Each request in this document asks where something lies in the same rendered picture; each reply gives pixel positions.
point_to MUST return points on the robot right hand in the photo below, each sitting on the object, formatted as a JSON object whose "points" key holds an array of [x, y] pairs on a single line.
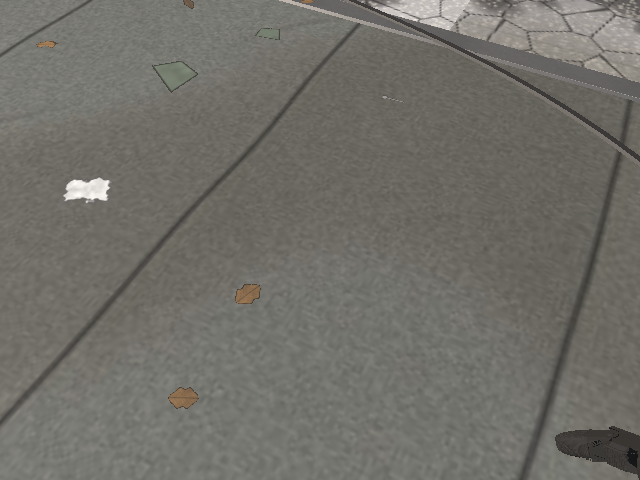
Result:
{"points": [[617, 447]]}

